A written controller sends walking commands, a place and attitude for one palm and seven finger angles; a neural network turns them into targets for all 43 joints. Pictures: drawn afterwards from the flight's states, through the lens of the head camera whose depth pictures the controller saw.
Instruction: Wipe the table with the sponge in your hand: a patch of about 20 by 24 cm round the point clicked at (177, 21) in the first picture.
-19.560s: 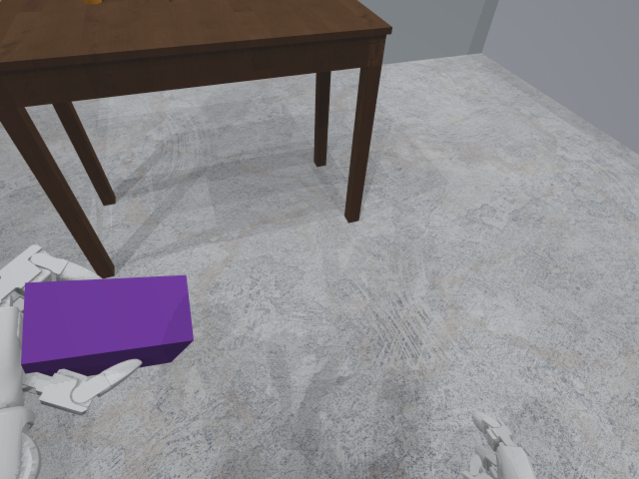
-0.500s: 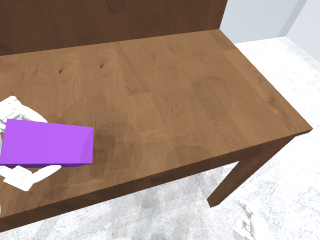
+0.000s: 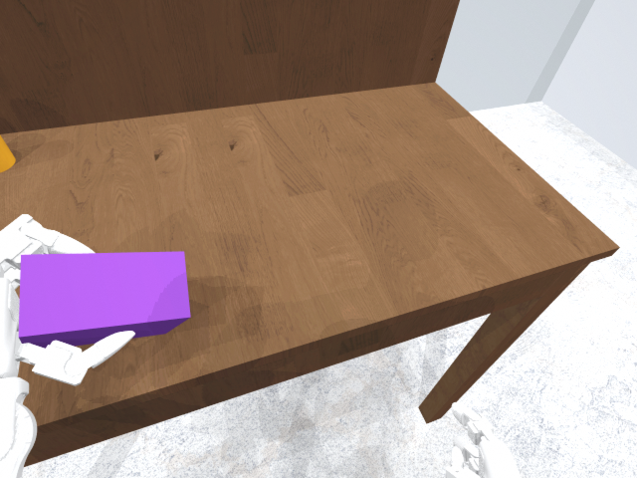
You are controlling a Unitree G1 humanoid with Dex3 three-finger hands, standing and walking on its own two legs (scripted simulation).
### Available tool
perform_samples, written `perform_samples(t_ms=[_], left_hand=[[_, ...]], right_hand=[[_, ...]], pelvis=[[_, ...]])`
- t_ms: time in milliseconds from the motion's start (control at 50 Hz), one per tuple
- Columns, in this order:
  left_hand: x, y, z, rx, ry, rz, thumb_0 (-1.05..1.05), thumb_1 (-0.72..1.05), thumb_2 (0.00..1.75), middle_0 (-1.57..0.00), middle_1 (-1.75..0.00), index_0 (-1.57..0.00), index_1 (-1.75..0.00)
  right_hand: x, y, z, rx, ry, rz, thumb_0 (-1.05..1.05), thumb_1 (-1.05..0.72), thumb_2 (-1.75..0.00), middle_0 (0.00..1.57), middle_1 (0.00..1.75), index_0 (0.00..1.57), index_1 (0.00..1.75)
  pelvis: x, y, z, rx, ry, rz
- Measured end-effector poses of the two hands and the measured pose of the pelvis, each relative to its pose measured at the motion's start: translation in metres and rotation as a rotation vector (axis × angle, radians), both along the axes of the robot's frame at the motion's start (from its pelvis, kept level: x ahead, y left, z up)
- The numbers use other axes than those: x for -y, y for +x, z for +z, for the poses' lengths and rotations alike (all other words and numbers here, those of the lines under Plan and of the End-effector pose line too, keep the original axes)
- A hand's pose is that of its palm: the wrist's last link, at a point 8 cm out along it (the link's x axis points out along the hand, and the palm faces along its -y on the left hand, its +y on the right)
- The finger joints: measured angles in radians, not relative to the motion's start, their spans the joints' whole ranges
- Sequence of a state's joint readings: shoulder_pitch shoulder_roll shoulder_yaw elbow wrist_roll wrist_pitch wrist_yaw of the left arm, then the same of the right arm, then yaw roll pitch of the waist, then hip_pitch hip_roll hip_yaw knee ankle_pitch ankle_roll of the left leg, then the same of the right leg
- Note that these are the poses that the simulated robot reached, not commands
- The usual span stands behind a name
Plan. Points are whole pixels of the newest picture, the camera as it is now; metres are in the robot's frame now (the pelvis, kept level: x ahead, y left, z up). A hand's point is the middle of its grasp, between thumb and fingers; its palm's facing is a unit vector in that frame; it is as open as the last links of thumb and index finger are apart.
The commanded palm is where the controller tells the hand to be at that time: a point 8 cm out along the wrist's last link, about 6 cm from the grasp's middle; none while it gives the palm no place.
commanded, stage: come to a stop and stand still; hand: left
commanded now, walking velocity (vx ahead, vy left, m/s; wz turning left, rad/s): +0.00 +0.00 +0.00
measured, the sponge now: (130, 299) +0.24 +0.22 +0.14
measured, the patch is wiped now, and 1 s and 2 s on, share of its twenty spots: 0.00 0.00 0.00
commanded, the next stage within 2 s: look again from close up in 0.54 s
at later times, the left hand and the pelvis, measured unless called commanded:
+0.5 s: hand (82, 283) +0.24 +0.25 +0.17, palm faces +0.38 -0.85 -0.36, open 10.3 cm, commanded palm +0.18 +0.29 +0.18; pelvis +0.03 +0.01 +0.01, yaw +1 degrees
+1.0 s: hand (85, 291) +0.24 +0.25 +0.16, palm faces +0.39 -0.84 -0.37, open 10.3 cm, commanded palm +0.18 +0.28 +0.18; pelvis +0.02 +0.00 +0.01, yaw +1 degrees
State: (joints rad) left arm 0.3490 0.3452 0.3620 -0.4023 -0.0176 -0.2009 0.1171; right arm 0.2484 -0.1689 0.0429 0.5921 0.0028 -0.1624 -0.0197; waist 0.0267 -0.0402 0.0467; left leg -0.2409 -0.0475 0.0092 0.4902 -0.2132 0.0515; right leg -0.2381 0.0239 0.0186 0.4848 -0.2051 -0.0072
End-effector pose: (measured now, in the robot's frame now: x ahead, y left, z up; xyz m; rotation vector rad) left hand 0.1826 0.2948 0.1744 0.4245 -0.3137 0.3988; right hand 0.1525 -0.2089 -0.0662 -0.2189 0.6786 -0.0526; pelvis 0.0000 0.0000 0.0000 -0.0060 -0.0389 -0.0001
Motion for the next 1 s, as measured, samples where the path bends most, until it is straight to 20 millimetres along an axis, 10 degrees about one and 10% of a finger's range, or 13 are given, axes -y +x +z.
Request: perform_samples(t_ms=[500,1000], left_hand=[[0.0,0.02,0.003,-0.04,0.013,-0.049,-0.01,-0.52,1.02,-0.7,-1.36,-0.73,-1.35],[0.005,0.014,0.002,-0.086,0.005,-0.016,-0.01,-0.52,1.02,-0.69,-1.36,-0.73,-1.35]], right_hand=[[0.006,0.048,0.016,0.025,-0.048,-0.013,0.01,-0.9,-0.89,0.2,0.3,0.2,0.3],[0.009,0.035,0.005,-0.024,-0.022,-0.032,0.01,-0.9,-0.89,0.2,0.3,0.2,0.3]], pelvis=[[-0.009,0.025,0.005,-0.011,-0.014,0.009],[-0.002,0.023,0.007,-0.012,-0.014,0.011]])
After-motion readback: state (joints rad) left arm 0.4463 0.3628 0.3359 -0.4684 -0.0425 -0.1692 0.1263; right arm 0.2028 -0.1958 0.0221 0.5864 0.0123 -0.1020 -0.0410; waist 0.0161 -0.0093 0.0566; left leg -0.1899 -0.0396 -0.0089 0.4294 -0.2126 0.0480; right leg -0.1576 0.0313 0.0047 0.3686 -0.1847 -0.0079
